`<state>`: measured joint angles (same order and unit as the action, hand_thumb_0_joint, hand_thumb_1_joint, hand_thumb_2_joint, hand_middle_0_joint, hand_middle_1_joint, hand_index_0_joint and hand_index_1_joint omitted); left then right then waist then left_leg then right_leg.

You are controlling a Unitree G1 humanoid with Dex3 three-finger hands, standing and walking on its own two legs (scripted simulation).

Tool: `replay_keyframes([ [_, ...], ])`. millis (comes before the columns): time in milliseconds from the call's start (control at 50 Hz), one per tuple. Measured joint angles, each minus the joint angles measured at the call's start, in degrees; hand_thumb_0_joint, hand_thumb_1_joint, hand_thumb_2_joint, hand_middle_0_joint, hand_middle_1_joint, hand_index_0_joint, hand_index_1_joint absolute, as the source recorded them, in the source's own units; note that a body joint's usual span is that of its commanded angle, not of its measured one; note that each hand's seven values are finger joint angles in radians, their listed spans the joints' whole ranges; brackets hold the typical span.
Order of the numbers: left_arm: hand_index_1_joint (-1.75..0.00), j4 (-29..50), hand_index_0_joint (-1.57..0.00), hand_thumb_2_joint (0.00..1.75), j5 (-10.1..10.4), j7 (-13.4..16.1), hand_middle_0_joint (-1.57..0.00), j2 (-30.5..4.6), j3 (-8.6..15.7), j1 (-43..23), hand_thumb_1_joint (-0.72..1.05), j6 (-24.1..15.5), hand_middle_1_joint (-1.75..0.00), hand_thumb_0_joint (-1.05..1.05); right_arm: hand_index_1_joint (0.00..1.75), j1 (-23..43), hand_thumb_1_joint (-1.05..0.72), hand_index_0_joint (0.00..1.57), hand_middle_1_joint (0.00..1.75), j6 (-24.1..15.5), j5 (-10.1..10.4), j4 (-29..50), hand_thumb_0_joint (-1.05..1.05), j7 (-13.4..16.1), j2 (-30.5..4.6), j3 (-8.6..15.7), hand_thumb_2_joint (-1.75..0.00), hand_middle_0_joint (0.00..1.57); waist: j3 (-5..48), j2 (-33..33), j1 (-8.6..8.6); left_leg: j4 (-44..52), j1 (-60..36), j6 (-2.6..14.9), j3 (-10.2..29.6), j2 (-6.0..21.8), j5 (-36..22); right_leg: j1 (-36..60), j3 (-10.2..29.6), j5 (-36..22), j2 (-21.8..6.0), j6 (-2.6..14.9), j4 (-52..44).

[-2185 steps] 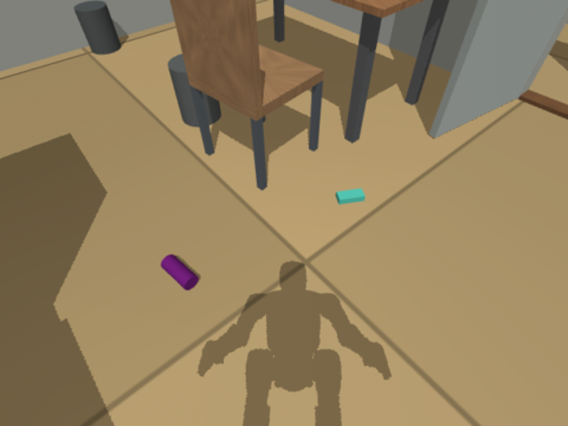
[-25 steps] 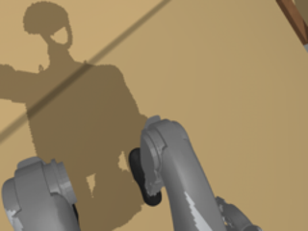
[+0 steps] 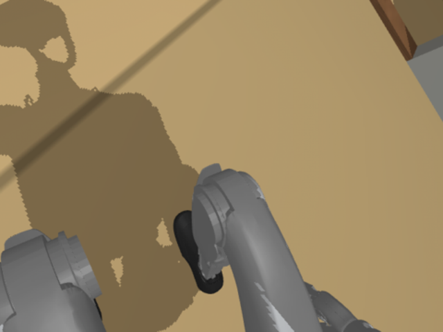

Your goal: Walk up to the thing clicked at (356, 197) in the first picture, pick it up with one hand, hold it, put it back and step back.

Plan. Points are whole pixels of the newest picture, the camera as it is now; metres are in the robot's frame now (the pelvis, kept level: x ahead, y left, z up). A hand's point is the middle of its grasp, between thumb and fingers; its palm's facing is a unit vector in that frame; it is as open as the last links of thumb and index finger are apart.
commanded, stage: rest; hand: left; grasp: from above
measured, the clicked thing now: out of the picture +0.47 +0.32 -0.28
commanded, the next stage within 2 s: open in 0.18 s
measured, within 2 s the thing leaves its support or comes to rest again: neither
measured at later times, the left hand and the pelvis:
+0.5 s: hand out of the picture +0.46 +0.32 -0.25, palm faces -0.46 -0.11 -0.88, open 9.1 cm; pelvis +0.00 +0.00 +0.00, yaw +0 degrees
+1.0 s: hand out of the picture +0.46 +0.32 -0.25, palm faces -0.46 -0.10 -0.88, open 12.3 cm; pelvis +0.00 +0.00 +0.00, yaw -1 degrees
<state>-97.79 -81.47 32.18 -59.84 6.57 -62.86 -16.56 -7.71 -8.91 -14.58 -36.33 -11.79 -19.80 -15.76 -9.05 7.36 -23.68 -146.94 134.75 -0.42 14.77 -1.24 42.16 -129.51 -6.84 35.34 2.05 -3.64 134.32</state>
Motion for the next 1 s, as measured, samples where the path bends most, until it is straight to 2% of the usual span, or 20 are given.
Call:
replay_keyframes([
  [180, -0.27, -1.04, -0.85, 0.22, 0.57, 0.75, -0.83, -0.62, 0.1, -0.24, 0.3, 1.18, -0.29, 0.0, 0.3, 0.62, -0.91, 0.2, 0.3, -1.68, 0.11, 0.37, 0.0, -0.88, -0.08, -0.88, -0.9, 0.2, -0.64, 0.32, -0.42, -0.54, -0.02, 0.4, 0.12, 0.19, 0.25, 0.19, -0.09, 0.03, 0.22, -0.38, 0.13],
  [420, -0.32, -1.28, -0.8, 0.26, 1.09, 0.44, -0.78, -1.47, 0.13, -0.46, 0.29, 0.52, -0.35, 0.0, 0.3, 0.76, -0.91, 0.2, 0.3, -2.07, 0.25, 1.17, 0.0, -1.44, -0.55, -1.6, -0.9, 0.2, -1.3, 0.34, -0.43, -0.45, -0.25, 0.11, 0.47, 0.1, 0.28, 0.4, -0.39, 0.0, 0.09, -0.4, -0.01],
  [740, -0.59, -0.19, -0.5, 0.57, 2.9, -0.91, -0.49, -2.39, -1.06, -0.74, -0.02, 0.1, -0.6, 0.0, 0.3, 0.46, -0.91, 0.2, 0.3, -1.53, 0.86, 1.43, 0.0, -0.78, -1.26, -1.73, -0.9, 0.2, -1.99, 0.27, -0.14, 0.01, -0.31, -0.18, 0.9, 0.22, -0.22, 0.38, -0.75, -0.73, 0.2, -0.6, -0.65],
  [860, -0.68, 0.06, -0.41, 0.66, 2.4, -0.8, -0.4, -2.54, -0.74, -0.33, -0.12, -0.59, -0.7, 0.0, 0.3, 0.4, -0.91, 0.2, 0.3, -1.01, 0.79, 1.64, 0.0, -0.61, -1.2, -2.23, -0.9, 0.2, -1.96, 0.43, -0.1, 0.3, -0.48, -0.32, 1.0, 0.18, -0.37, 0.57, -0.9, -0.86, 0.1, -0.28, -0.92],
  [1000, -0.77, -0.03, -0.33, 0.74, 2.13, -0.29, -0.32, -3.04, -1.09, -0.37, -0.21, -0.78, -0.78, 0.0, 0.3, 0.76, -0.91, 0.2, 0.3, -1.08, 0.47, 1.54, 0.0, -0.31, -0.96, -2.63, -0.9, 0.2, -2.19, 0.74, -0.25, 0.31, -0.58, -0.25, 1.06, 0.18, -0.52, 0.73, -0.93, -1.05, 0.13, -0.72, -1.01],
])
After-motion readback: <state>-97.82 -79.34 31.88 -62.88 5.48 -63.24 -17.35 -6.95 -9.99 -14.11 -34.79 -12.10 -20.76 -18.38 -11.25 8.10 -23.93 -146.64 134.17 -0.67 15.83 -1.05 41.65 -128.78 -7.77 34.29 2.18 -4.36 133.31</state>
